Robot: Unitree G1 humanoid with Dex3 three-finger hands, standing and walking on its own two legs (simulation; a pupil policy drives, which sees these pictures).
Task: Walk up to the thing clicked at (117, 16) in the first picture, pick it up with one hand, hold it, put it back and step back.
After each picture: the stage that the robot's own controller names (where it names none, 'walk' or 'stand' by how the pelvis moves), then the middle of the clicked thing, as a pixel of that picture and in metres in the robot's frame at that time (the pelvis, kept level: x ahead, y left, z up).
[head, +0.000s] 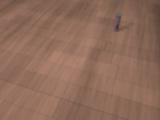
stand; (117, 23) +1.86 -0.46 -0.66
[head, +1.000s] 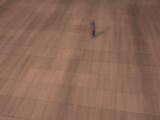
walk; (92, 29) +1.78 +0.01 -0.62
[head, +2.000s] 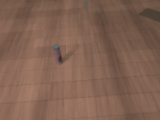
walk; (58, 54) +1.23 +0.35 -0.65
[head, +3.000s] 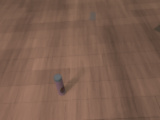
walk; (59, 85) +0.82 +0.28 -0.65
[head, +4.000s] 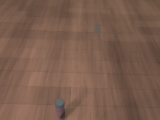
walk; (60, 110) +0.59 +0.19 -0.64
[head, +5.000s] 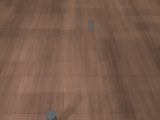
stand; out of the picture +0.46 +0.21 -0.64
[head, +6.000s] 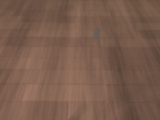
stand; out of the picture +0.43 +0.20 -0.65
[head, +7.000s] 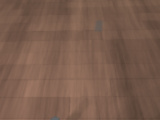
stand; out of the picture +0.41 +0.21 -0.65
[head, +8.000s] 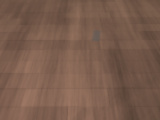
stand; out of the picture +0.39 +0.22 -0.66
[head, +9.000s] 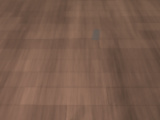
stand; out of the picture +0.40 +0.23 -0.66
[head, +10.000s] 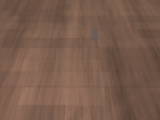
stand; out of the picture +0.38 +0.23 -0.66
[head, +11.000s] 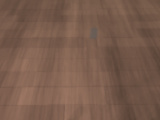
stand; out of the picture +0.38 +0.23 -0.66
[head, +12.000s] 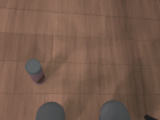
go down; (36, 73) +0.45 +0.21 -0.38
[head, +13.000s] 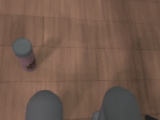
go down; (26, 57) +0.49 +0.23 -0.27
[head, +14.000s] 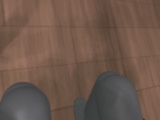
close in; out of the picture +0.48 +0.26 -0.18
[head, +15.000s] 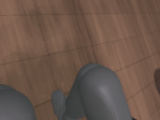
close; out of the picture +0.47 +0.28 -0.17
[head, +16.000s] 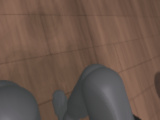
lift; out of the picture +0.42 +0.28 -0.17
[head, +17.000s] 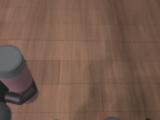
lift; (19, 80) +0.34 +0.20 +0.04
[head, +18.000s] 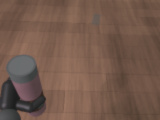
hold; (30, 90) +0.32 +0.18 +0.05
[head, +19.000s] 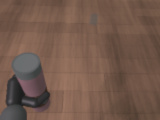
hold; (35, 86) +0.33 +0.17 +0.04
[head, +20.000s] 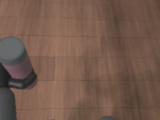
crouch; (20, 68) +0.40 +0.20 -0.01
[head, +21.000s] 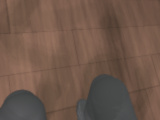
lower; out of the picture +0.52 +0.28 -0.07
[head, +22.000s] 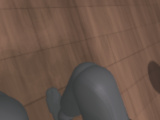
lower; out of the picture +0.49 +0.27 -0.17
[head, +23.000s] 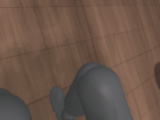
lower; out of the picture +0.47 +0.30 -0.18
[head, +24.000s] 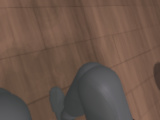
lower; out of the picture +0.47 +0.29 -0.18
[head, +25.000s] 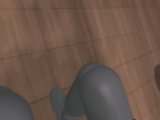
lower; out of the picture +0.46 +0.29 -0.17
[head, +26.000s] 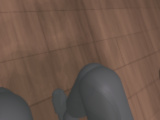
open; out of the picture +0.47 +0.28 -0.18
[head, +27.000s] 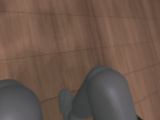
stand; out of the picture +0.47 +0.27 -0.18
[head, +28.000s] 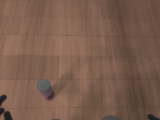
stand; (46, 91) +0.45 +0.19 -0.47
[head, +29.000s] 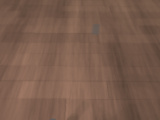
stand; out of the picture +0.42 +0.19 -0.60
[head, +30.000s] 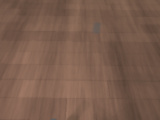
stand; out of the picture +0.41 +0.19 -0.60
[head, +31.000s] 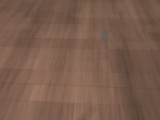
stand; out of the picture +0.43 +0.18 -0.65
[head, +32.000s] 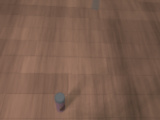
walk; (60, 103) +0.48 +0.12 -0.64
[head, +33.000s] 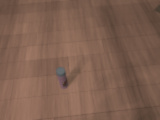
walk; (62, 78) +0.70 +0.19 -0.63
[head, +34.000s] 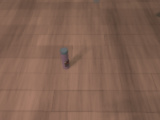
stand; (65, 58) +1.02 +0.21 -0.63
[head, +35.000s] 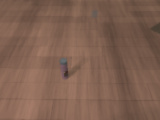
stand; (64, 69) +1.04 +0.21 -0.65
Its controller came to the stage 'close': yes
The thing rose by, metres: 0.70
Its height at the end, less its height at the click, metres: +0.00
